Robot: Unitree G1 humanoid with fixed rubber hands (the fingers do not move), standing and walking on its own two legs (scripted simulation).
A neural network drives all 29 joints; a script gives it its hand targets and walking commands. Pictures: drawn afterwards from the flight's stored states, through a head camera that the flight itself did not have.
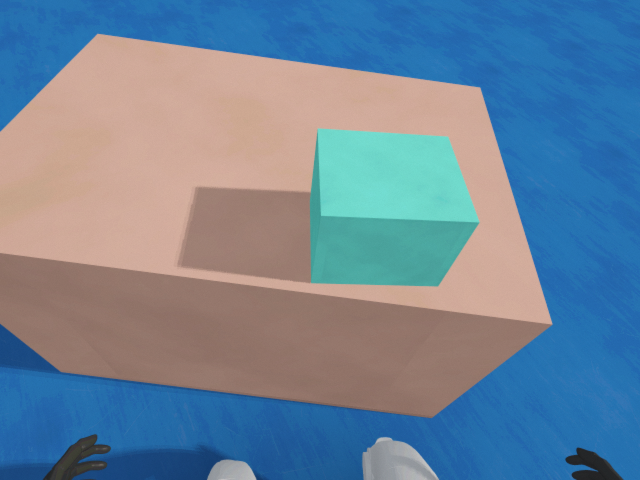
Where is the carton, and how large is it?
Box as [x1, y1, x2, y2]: [310, 128, 479, 286]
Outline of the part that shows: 318,128 310,195 311,282 437,286 479,222 448,137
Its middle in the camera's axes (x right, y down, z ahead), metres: +0.10 -0.05 +0.65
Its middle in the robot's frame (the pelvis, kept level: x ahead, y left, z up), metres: +0.52 -0.09 -0.01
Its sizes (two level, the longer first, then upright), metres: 0.221 0.189 0.173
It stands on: a pedestal, 0.63 m high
